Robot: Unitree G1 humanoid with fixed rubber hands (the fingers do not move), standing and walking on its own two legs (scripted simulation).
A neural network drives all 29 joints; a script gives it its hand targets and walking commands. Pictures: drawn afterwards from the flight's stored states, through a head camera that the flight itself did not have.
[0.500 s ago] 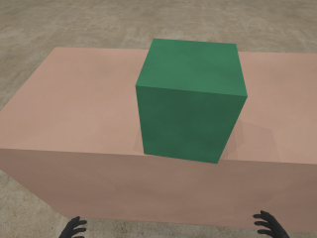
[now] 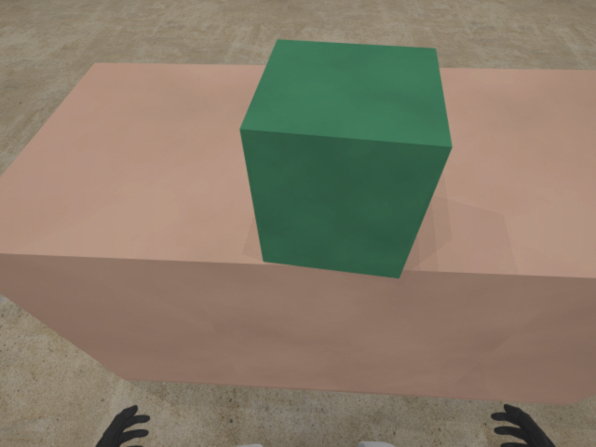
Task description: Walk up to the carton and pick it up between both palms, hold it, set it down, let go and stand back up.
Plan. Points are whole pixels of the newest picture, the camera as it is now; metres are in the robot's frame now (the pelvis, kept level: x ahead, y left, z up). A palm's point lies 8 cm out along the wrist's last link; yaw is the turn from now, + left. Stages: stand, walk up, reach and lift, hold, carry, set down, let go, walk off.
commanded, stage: walk up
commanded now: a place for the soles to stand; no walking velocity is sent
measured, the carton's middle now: (341, 165) +0.47 -0.04 +0.12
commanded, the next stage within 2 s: none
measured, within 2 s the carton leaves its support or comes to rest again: neither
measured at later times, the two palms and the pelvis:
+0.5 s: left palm out of the picture -0.01 +0.29 -0.12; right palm out of the picture -0.01 -0.31 -0.12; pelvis -0.12 +0.00 -0.02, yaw +0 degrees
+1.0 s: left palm out of the picture -0.16 +0.29 -0.12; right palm out of the picture -0.10 -0.32 -0.10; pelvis -0.21 -0.01 -0.02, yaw -1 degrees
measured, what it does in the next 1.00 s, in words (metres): walks backwards: left foot, then right foot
